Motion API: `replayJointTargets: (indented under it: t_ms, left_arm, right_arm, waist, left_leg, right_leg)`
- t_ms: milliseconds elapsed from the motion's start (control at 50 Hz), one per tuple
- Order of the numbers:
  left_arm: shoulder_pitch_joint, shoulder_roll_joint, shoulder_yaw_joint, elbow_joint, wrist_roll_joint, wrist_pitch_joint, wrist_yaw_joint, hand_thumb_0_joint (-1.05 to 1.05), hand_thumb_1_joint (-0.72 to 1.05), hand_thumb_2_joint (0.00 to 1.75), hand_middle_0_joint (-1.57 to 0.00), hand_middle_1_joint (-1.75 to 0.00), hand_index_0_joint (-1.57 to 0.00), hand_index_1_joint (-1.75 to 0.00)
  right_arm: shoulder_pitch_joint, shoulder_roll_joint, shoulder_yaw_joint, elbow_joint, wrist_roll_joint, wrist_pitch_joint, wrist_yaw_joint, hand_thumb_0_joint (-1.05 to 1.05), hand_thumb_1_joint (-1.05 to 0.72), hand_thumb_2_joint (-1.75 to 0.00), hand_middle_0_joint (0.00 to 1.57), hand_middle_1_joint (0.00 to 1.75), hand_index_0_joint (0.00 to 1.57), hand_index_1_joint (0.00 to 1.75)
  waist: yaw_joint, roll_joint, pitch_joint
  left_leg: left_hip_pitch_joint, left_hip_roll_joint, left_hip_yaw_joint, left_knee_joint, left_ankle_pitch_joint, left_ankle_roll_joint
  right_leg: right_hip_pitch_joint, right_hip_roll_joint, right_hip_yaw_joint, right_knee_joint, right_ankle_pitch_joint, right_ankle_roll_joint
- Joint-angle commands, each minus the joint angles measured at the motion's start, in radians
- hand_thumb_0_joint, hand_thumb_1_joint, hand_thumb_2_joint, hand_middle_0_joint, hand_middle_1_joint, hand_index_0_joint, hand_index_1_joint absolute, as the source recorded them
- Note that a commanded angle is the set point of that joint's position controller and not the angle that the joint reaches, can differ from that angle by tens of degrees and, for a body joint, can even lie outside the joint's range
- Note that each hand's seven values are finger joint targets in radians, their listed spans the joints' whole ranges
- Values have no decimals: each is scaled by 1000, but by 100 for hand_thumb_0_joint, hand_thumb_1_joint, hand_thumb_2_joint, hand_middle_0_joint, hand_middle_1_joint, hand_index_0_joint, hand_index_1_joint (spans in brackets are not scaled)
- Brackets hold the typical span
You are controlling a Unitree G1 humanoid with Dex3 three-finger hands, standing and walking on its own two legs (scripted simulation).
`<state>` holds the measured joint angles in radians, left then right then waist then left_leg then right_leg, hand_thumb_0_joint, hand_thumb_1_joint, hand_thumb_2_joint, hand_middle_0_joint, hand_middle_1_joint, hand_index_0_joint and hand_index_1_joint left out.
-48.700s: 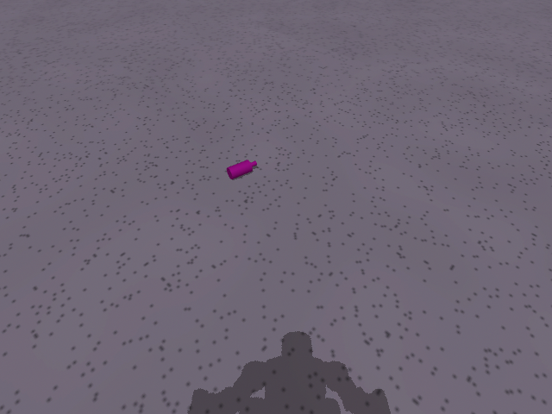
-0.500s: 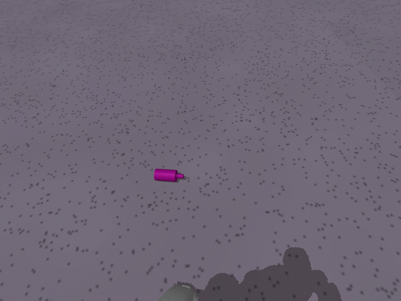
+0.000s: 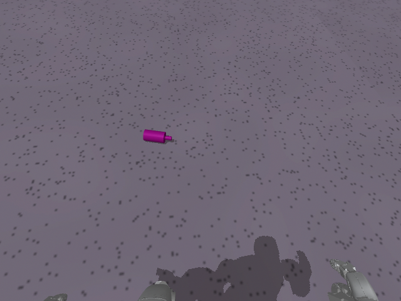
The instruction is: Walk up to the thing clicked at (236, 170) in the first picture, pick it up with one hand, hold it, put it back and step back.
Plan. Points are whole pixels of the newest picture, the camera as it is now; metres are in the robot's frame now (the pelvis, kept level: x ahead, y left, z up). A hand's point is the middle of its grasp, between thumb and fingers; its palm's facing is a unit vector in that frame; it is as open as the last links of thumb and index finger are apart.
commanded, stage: step back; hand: left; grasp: from above
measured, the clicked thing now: (158, 136) +1.02 +0.28 -0.72
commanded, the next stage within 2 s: stand in 1.20 s
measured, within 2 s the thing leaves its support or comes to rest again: neither
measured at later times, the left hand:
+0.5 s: hand out of the picture -0.04 +0.28 -0.13, palm faces +0.07 -0.92 -0.38, open 7.4 cm
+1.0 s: hand out of the picture -0.01 +0.27 -0.15, palm faces +0.11 -0.92 -0.38, open 7.4 cm
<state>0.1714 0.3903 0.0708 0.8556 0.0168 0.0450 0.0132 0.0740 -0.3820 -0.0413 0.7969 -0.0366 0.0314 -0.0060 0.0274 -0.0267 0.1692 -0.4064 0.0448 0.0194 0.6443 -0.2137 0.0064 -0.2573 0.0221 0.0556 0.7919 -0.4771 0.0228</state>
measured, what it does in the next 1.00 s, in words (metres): steps on the spot: right foot, then left foot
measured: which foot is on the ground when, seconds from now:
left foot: down 0.00-0.06, up 0.08-0.32, down 0.34-0.68, up 0.70-0.94, down 0.96-1.00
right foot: up 0.00-0.00, down 0.02-0.38, up 0.40-0.62, down 0.64-1.00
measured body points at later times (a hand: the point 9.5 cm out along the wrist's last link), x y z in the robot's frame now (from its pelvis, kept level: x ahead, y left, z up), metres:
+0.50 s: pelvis -0.09 +0.00 +0.01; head -0.09 +0.00 +0.46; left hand -0.05 +0.32 -0.11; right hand -0.03 -0.31 -0.11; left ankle -0.10 +0.12 -0.72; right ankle -0.06 -0.13 -0.69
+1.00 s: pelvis -0.04 -0.01 +0.00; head -0.01 +0.00 +0.45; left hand -0.01 +0.31 -0.12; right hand +0.08 -0.31 -0.12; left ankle +0.00 +0.13 -0.72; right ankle -0.03 -0.14 -0.72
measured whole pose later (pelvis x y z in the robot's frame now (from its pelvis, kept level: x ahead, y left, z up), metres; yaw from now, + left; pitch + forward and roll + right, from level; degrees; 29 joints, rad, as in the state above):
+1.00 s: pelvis -0.04 -0.01 +0.00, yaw +5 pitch -3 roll +1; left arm 0.20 0.38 0.05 0.98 0.02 -0.01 0.00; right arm 0.17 -0.37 -0.06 0.99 -0.03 -0.01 0.00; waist 0.04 -0.01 0.11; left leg -0.32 0.00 0.00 0.61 -0.23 0.00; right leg -0.25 -0.07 -0.04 0.68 -0.37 0.01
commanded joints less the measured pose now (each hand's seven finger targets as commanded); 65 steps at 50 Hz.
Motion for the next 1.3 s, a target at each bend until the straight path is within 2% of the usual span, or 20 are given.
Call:
replayJointTargets:
  t_ms: [0,40,60,140,240,320,360,400,460,600,620,660,700,760,880,920,960,1000,1100,1280]
  left_arm:
    - [141,174,51,11,12,-54,12,0,90,90,-20,-30,-20,-30]
    - [106,320,90,-10,33,-59,9,0,90,90,-20,-30,-20,-30]
    - [31,391,100,-45,41,-57,13,0,90,90,-20,-30,-20,-30]
    - [-82,225,63,-51,27,-72,17,0,90,90,-20,-30,-20,-30]
    - [37,250,79,-24,44,-73,1,0,90,90,-20,-30,-20,-30]
    - [29,230,55,-24,27,-51,-13,0,90,90,-20,-30,-20,-30]
    - [37,110,23,-41,7,-50,-15,0,90,90,-20,-30,-20,-30]
    - [-64,251,61,-27,16,-60,-13,0,90,90,-20,-30,-20,-30]
    - [14,206,51,8,3,-72,-30,0,90,90,-20,-30,-20,-30]
    - [136,169,57,83,13,-97,-20,0,90,90,-20,-30,-20,-30]
    - [162,191,67,93,19,-100,-11,0,90,90,-20,-30,-20,-30]
    - [159,320,97,64,37,-111,0,0,90,90,-20,-30,-20,-30]
    - [34,328,96,23,26,-111,-3,0,90,90,-20,-30,-20,-30]
    - [24,245,68,32,15,-128,0,0,90,90,-20,-30,-20,-30]
    - [-21,239,43,35,2,-111,1,0,90,90,-20,-30,-20,-30]
    - [-30,213,30,27,-8,-94,3,0,90,90,-20,-30,-20,-30]
    - [-2,156,11,22,-20,-81,4,0,90,90,-20,-30,-20,-30]
    - [32,180,17,74,-29,-59,8,0,90,90,-20,-30,-20,-30]
    - [50,198,15,121,-13,-79,5,0,90,90,-20,-30,-20,-30]
    - [-80,184,-27,176,-13,-88,-4,0,90,90,-20,-30,-20,-30]
  right_arm:
    - [30,-248,-69,-34,19,21,-6,0,-90,-90,20,30,20,30]
    - [15,-153,-43,-66,21,15,-9,0,-90,-90,20,30,20,30]
    - [-40,-196,-63,-65,14,16,-25,0,-90,-90,20,30,20,30]
    - [66,-179,-53,22,30,-1,-13,0,-90,-90,20,30,20,30]
    - [47,-173,-47,31,7,-30,2,0,-90,-90,20,30,20,30]
    - [146,-168,-64,92,2,-66,2,0,-90,-90,20,30,20,30]
    - [197,-269,-97,105,-20,-78,-3,0,-90,-90,20,30,20,30]
    - [137,-349,-108,92,-3,-78,5,0,-90,-90,20,30,20,30]
    - [101,-228,-70,76,-8,-87,5,0,-90,-90,20,30,20,30]
    - [69,-208,-69,68,7,-51,19,0,-90,-90,20,30,20,30]
    - [101,-169,-54,68,9,-45,15,0,-90,-90,20,30,20,30]
    - [104,-114,-38,43,9,-42,5,0,-90,-90,20,30,20,30]
    - [144,-233,-75,78,10,-48,-2,0,-90,-90,20,30,20,30]
    - [170,-181,-58,112,17,-60,7,0,-90,-90,20,30,20,30]
    - [161,-141,-48,128,16,-57,8,0,-90,-90,20,30,20,30]
    - [184,-148,-55,151,15,-62,-2,0,-90,-90,20,30,20,30]
    - [147,-221,-67,136,4,-67,-12,0,-90,-90,20,30,20,30]
    - [22,-276,-65,113,17,-63,-9,0,-90,-90,20,30,20,30]
    - [-38,-195,-37,138,23,-57,-7,0,-90,-90,20,30,20,30]
    - [-46,-167,-10,220,30,-70,7,0,-90,-90,20,30,20,30]
  waist:
    - [0,197,-311]
    - [4,-160,-200]
    - [59,-212,-152]
    - [-42,-75,-111]
    - [48,-177,-115]
    - [-4,-133,-159]
    - [-28,215,-178]
    - [-51,153,-27]
    - [-17,130,-38]
    - [34,169,-135]
    - [45,89,-146]
    - [60,-146,-124]
    - [13,-61,-20]
    - [-9,-27,-80]
    - [-22,-140,-161]
    - [-47,-91,-191]
    - [-24,74,-238]
    - [5,160,-220]
    - [16,151,-233]
    - [-31,39,-214]
  left_leg:
    - [190,126,-159,-13,147,143]
    - [-209,-104,-100,208,-315,17]
    - [-94,-84,-204,375,-392,-12]
    - [-48,-129,-175,445,-215,-5]
    - [-80,-78,-68,103,-291,-27]
    - [256,-86,-20,-325,-133,3]
    - [449,198,-536,-420,-364,117]
    - [120,325,-643,-476,-632,267]
    - [203,160,-355,-399,-336,169]
    - [5,74,-164,-163,-297,105]
    - [-85,39,-136,-50,-318,82]
    - [-270,-111,-93,322,-386,17]
    - [-188,-14,-183,382,-341,13]
    - [-83,-14,-168,293,-236,4]
    - [141,-34,10,-36,-97,-9]
    - [238,-50,5,-176,117,9]
    - [278,137,-223,-197,299,83]
    - [81,253,-340,-263,76,208]
    - [121,122,-166,-180,146,69]
    - [289,93,-128,-240,234,34]
  right_leg:
    - [128,0,-45,-415,219,-48]
    - [136,-294,434,-465,72,-165]
    - [-132,-464,580,-526,64,-324]
    - [-73,-233,152,-381,369,-201]
    - [108,-222,194,-437,-99,-193]
    - [-6,-208,128,-288,54,-156]
    - [-350,-37,-41,30,-19,-52]
    - [-276,-91,18,152,-71,-53]
    - [-259,-76,-9,41,45,-48]
    - [175,16,-138,-316,202,-45]
    - [277,-7,-79,-344,178,-48]
    - [202,-397,524,-619,-312,-198]
    - [20,-462,563,-604,-288,-310]
    - [36,-313,235,-496,175,-221]
    - [3,-254,43,-316,640,-174]
    - [-15,-206,2,-199,651,-118]
    - [-80,-110,-33,-94,424,-53]
    - [58,-45,-71,-68,18,-42]
    - [104,-98,-9,-253,326,-63]
    - [81,-139,23,-409,415,-43]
